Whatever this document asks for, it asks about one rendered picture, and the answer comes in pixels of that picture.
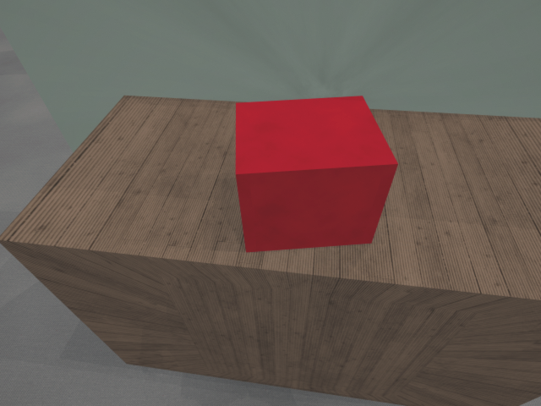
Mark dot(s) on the pedestal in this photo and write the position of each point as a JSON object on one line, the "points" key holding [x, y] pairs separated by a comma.
{"points": [[139, 233]]}

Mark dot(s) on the carton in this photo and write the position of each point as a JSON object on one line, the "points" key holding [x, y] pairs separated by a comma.
{"points": [[310, 172]]}

